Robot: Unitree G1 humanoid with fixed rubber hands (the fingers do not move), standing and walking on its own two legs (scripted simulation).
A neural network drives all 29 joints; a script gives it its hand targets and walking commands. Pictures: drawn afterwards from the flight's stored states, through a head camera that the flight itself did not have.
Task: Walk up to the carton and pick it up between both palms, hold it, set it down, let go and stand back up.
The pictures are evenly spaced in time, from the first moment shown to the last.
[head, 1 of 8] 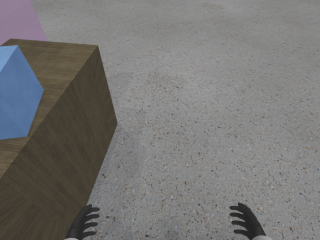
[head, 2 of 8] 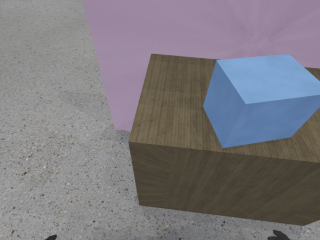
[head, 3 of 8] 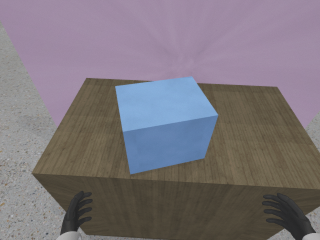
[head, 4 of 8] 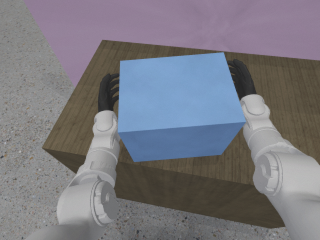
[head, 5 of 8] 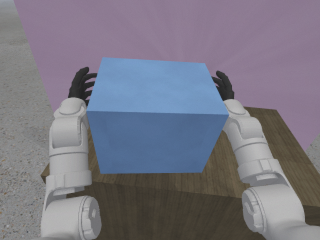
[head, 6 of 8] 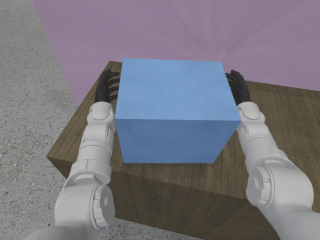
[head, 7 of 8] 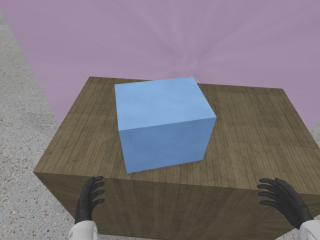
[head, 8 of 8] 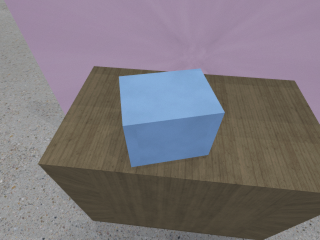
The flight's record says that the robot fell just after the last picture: no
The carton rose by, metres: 0.19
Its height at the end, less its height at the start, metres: +0.00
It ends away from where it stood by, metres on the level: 0.01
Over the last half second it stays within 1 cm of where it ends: yes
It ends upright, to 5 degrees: yes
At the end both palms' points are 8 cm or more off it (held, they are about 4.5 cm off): yes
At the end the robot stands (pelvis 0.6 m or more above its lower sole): yes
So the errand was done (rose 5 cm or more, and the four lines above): yes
